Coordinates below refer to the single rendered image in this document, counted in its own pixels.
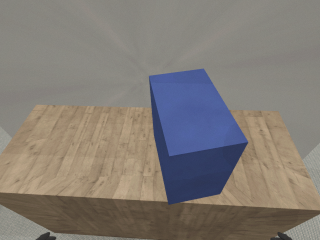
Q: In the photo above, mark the carton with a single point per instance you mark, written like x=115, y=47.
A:
x=197, y=139

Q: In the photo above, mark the pedestal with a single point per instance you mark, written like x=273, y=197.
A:
x=95, y=170

